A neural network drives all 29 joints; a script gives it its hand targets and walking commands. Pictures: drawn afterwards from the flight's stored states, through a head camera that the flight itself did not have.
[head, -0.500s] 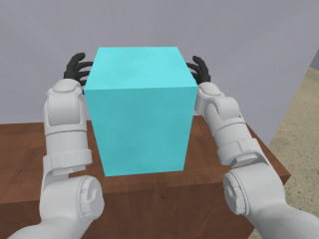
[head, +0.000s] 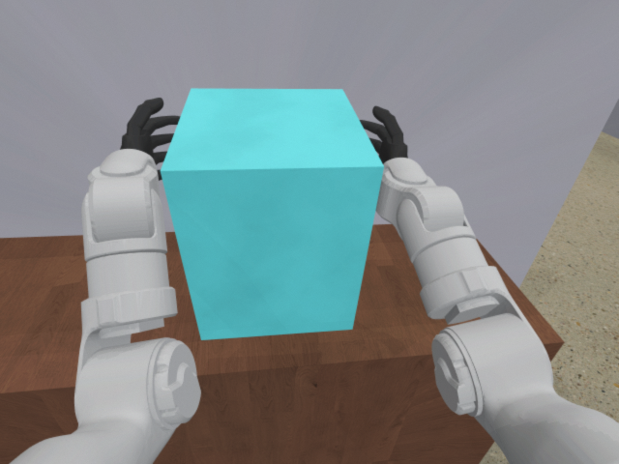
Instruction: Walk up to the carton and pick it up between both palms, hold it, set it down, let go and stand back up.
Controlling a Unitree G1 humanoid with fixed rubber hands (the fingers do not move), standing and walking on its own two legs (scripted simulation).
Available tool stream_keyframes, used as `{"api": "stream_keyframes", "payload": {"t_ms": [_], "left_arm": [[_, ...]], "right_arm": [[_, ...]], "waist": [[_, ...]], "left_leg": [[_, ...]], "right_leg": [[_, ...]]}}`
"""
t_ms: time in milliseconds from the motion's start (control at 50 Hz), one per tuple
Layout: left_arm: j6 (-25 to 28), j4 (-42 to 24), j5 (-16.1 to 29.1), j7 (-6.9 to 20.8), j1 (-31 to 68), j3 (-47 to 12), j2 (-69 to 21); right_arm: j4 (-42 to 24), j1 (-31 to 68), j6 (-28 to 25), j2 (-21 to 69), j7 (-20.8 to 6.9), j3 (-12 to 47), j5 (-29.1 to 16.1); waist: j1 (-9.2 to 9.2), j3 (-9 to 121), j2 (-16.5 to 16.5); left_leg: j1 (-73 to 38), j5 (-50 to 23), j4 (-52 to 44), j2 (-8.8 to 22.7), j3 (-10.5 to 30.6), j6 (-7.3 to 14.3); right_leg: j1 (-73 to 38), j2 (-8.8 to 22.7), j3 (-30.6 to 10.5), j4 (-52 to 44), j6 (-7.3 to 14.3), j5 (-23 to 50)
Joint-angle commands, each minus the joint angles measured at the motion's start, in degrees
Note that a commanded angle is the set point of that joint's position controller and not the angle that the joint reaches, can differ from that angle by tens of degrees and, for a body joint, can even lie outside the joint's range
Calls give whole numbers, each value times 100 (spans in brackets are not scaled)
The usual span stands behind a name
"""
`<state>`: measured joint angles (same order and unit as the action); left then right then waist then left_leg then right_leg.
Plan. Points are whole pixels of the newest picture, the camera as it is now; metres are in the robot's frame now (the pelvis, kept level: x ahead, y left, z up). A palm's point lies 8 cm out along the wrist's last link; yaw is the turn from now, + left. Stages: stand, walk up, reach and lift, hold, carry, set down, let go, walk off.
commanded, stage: hold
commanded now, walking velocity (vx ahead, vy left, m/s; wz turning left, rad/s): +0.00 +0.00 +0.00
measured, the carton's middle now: (273, 211) +0.38 +0.01 +0.21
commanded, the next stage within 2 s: none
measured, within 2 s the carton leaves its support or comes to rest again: neither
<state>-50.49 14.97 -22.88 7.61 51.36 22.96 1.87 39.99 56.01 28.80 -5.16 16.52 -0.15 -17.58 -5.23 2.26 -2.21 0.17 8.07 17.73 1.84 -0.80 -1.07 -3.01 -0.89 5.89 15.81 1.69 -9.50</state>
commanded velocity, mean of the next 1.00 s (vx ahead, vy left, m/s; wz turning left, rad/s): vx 0.00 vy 0.00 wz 0.00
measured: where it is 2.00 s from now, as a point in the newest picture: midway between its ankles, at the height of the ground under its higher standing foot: outside the picture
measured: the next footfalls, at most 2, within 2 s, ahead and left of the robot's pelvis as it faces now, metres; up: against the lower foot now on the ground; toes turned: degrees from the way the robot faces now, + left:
none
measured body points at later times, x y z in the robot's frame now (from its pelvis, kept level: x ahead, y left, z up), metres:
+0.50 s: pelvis +0.00 +0.00 +0.00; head -0.08 +0.02 +0.44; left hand +0.37 +0.16 +0.29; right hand +0.38 -0.14 +0.28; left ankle +0.03 +0.13 -0.75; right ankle +0.01 -0.09 -0.75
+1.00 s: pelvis +0.00 +0.00 +0.00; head -0.08 +0.02 +0.44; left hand +0.38 +0.16 +0.29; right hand +0.38 -0.13 +0.27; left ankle +0.03 +0.13 -0.75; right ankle +0.01 -0.09 -0.75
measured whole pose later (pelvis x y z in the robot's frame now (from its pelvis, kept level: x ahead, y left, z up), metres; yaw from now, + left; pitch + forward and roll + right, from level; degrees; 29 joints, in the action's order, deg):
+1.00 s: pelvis +0.00 +0.00 +0.00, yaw +0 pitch -9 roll +0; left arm -50.4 14.0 -22.6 7.6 51.0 22.7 2.0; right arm 39.0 55.2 28.6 -5.0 16.6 0.1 -17.5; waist -5.4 2.1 -2.2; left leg 0.7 8.0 17.9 1.9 -0.6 -1.1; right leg -2.7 -1.0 6.0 15.6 1.7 -9.3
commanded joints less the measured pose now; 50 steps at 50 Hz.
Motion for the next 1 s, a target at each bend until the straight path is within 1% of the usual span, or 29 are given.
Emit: {"api": "stream_keyframes", "payload": {"t_ms": [0,20,40,60,100,140,160,220,260,320,360,380,420,440,460,480,500,540,580,660,680,720,740,800,840,860,900,940,980], "left_arm": [[294,-245,914,728,3225,-2085,-2920],[296,-235,934,733,3233,-2089,-2926],[282,-135,911,745,3207,-2044,-2880],[286,-115,927,756,3206,-2083,-2903],[325,-203,919,774,3285,-2083,-2897],[349,-508,1001,768,3315,-2279,-2985],[359,-679,1065,752,3430,-2386,-3066],[327,-637,1036,722,3320,-2370,-3066],[313,-658,1019,707,3259,-2373,-3098],[301,-599,965,690,3183,-2261,-3008],[275,-596,935,678,3142,-2268,-3032],[250,-480,891,685,3105,-2192,-2997],[248,-493,917,698,3108,-2237,-2990],[241,-369,881,713,3128,-2147,-2956],[246,-347,891,735,3199,-2164,-2954],[267,-380,901,736,3265,-2152,-2947],[283,-424,936,733,3352,-2195,-2962],[285,-336,957,714,3328,-2200,-2954],[287,-218,944,719,3303,-2201,-2974],[282,-372,964,743,3280,-2213,-3011],[289,-344,999,740,3303,-2263,-3013],[311,-200,954,737,3397,-2164,-2955],[317,-159,919,739,3403,-2104,-2917],[318,-80,862,760,3333,-1989,-2863],[309,-14,862,775,3337,-1971,-2833],[320,-145,914,770,3386,-2044,-2901],[370,-504,1048,727,3446,-2245,-3047],[366,-479,1084,691,3422,-2248,-3033],[329,-336,986,692,3291,-2154,-2951]], "right_arm": [[-1663,3986,-191,3275,-609,1428,-732],[-1683,3990,-188,3281,-597,1410,-688],[-1683,3997,-184,3280,-589,1401,-683],[-1648,3955,-174,3243,-585,1340,-634],[-1569,3844,-158,3290,-586,1358,-623],[-1715,3767,-170,3289,-566,1442,-722],[-1800,3809,-182,3299,-563,1464,-762],[-1807,3772,-176,3266,-566,1483,-747],[-2014,3884,-214,3326,-571,1556,-743],[-1862,3807,-191,3326,-596,1527,-678],[-1868,3826,-207,3276,-608,1540,-715],[-1765,3796,-182,3225,-609,1490,-678],[-1797,3794,-184,3267,-602,1474,-642],[-1736,3845,-180,3257,-605,1423,-599],[-1688,3849,-186,3256,-615,1348,-572],[-1687,3912,-198,3306,-626,1391,-582],[-1668,3906,-199,3323,-630,1363,-589],[-1739,4004,-223,3352,-623,1407,-600],[-1608,3927,-191,3297,-610,1349,-579],[-1721,3947,-205,3299,-603,1398,-656],[-1698,3954,-200,3244,-594,1347,-651],[-1466,3917,-166,3235,-615,1238,-559],[-1393,3906,-162,3261,-638,1214,-522],[-1430,3977,-179,3284,-639,1301,-557],[-1443,4017,-184,3292,-632,1277,-569],[-1549,4048,-215,3339,-634,1314,-616],[-1802,4032,-265,3385,-613,1431,-718],[-1818,4025,-253,3342,-599,1444,-727],[-1692,3900,-213,3283,-585,1387,-655]], "waist": [[19,1547,255],[-17,1570,207],[3,1462,176],[-55,1421,203],[-65,1408,224],[-154,1689,394],[-190,1772,495],[-152,1640,499],[-64,1749,448],[-36,1603,291],[12,1585,358],[18,1459,309],[-46,1455,269],[-20,1326,210],[-48,1258,248],[-7,1369,214],[-42,1432,277],[-18,1517,245],[-78,1429,308],[-51,1596,357],[-111,1572,387],[-103,1331,352],[-60,1252,305],[16,1381,217],[6,1333,241],[11,1461,293],[-52,1892,353],[-77,1869,354],[-61,1604,294]], "left_leg": [[3,-898,-173,-458,-243,14],[-13,-889,-172,-459,-224,16],[30,-837,-169,-466,-233,42],[32,-747,-194,-463,-222,22],[49,-745,-209,-460,-229,5],[-103,-1096,-107,-463,-211,-76],[-137,-1187,-76,-456,-184,-116],[-172,-1267,-37,-466,-188,-139],[-122,-1169,-70,-459,-196,-105],[-78,-1096,-135,-433,-206,-46],[-52,-1066,-153,-424,-213,-53],[-40,-976,-188,-426,-225,-31],[-32,-951,-186,-425,-241,-38],[5,-775,-234,-433,-250,-6],[62,-660,-268,-413,-252,-1],[105,-609,-279,-434,-273,32],[106,-625,-265,-432,-259,24],[37,-744,-207,-449,-268,31],[57,-638,-220,-458,-253,10],[20,-857,-188,-445,-230,-19],[18,-815,-181,-452,-219,-47],[175,-462,-283,-447,-244,-11],[210,-436,-323,-421,-246,19],[216,-536,-294,-449,-257,60],[216,-447,-297,-461,-265,73],[176,-622,-262,-444,-264,51],[-58,-1104,-100,-454,-246,-39],[-145,-1141,-52,-478,-229,-52],[-56,-933,-136,-485,-246,-22]], "right_leg": [[-591,-290,-185,-112,-502,880],[-576,-285,-176,-124,-514,884],[-572,-275,-166,-153,-529,882],[-517,-261,-189,-155,-515,835],[-525,-257,-184,-146,-512,842],[-666,-275,-186,-63,-484,1180],[-676,-299,-151,-39,-474,1189],[-614,-309,-135,-59,-488,1155],[-660,-325,-129,-40,-495,1057],[-667,-323,-130,-66,-499,1039],[-694,-348,-135,-56,-465,938],[-660,-347,-139,-82,-463,846],[-631,-348,-122,-96,-463,880],[-556,-319,-121,-141,-480,745],[-508,-309,-123,-148,-476,657],[-517,-306,-137,-126,-493,602],[-541,-287,-146,-118,-484,624],[-528,-292,-144,-119,-495,763],[-473,-261,-180,-143,-494,679],[-635,-307,-143,-78,-476,877],[-600,-302,-145,-93,-475,836],[-448,-280,-144,-133,-484,486],[-418,-281,-130,-143,-482,440],[-556,-251,-163,-132,-513,605],[-483,-233,-176,-158,-513,540],[-514,-257,-168,-123,-495,675],[-709,-325,-145,-39,-493,1073],[-636,-299,-165,-67,-509,1090],[-573,-288,-156,-97,-532,924]]}}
